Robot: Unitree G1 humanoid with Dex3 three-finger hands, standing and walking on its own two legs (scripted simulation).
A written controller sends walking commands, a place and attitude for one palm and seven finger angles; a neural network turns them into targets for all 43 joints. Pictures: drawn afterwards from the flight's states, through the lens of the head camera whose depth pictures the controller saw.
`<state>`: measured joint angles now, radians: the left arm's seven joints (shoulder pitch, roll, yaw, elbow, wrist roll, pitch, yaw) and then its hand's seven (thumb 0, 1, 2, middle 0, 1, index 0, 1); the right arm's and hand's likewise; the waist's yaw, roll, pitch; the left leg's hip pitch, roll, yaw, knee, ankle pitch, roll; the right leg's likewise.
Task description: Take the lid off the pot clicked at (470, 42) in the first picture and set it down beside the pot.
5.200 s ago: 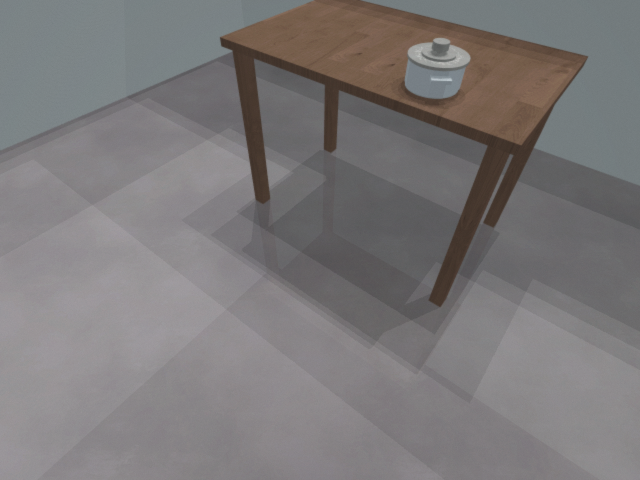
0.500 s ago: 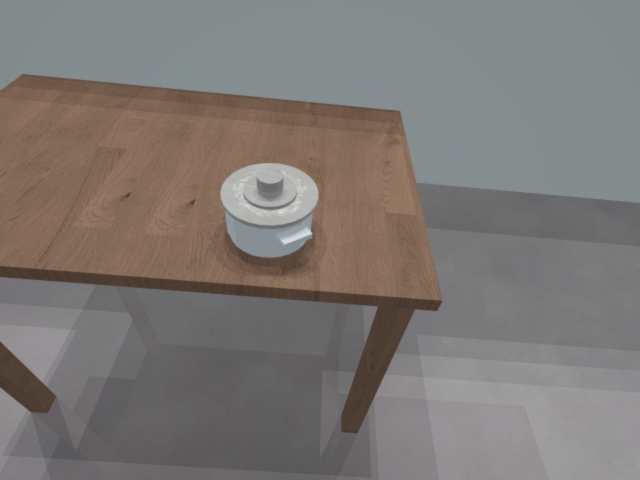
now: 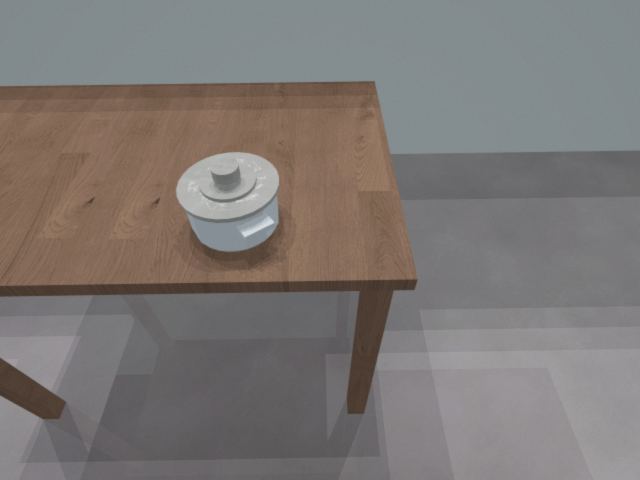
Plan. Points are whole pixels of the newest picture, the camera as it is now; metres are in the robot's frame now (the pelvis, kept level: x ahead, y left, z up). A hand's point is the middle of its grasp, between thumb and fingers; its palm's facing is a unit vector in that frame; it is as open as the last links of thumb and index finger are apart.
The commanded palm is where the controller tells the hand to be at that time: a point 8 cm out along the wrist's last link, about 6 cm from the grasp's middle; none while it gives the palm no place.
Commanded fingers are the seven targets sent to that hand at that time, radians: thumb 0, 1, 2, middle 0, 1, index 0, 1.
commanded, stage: look again from close up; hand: left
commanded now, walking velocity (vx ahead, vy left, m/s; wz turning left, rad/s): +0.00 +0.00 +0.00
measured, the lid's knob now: (225, 170) +0.54 +0.17 +0.09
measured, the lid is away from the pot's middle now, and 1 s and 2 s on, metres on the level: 0.00 0.00 0.00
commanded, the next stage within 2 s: shuffle to correct the standing spot in 1.40 s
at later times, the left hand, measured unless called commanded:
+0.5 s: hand out of the picture -0.02 +0.20 -0.17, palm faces +0.03 -0.98 -0.19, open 7.4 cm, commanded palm none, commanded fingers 0.00 0.90 0.90 -0.20 -0.30 -0.20 -0.30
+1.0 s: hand out of the picture -0.04 +0.22 -0.17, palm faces +0.01 -0.99 -0.17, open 7.4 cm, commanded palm none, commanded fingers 0.00 0.90 0.90 -0.20 -0.30 -0.20 -0.30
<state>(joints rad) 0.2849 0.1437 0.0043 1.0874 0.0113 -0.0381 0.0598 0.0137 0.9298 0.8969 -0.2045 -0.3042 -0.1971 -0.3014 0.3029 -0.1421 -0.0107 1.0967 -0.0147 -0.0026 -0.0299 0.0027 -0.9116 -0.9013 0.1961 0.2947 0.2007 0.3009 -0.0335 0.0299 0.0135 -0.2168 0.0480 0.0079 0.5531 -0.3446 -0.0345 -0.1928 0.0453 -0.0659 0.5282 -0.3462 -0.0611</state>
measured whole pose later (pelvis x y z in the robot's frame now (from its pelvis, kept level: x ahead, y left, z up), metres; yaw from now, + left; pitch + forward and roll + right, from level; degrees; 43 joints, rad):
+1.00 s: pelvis -0.03 +0.06 +0.01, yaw -1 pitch -2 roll +0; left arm 0.33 0.15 -0.01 1.10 0.01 -0.01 0.04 0.00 0.90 0.90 -0.20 -0.30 -0.19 -0.30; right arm 0.29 -0.12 0.01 1.15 -0.01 -0.02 -0.03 0.00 -0.92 -0.90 0.20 0.29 0.20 0.30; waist 0.00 -0.03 0.02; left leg -0.17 -0.03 0.06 0.46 -0.26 0.05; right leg -0.17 -0.03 -0.02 0.45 -0.26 0.02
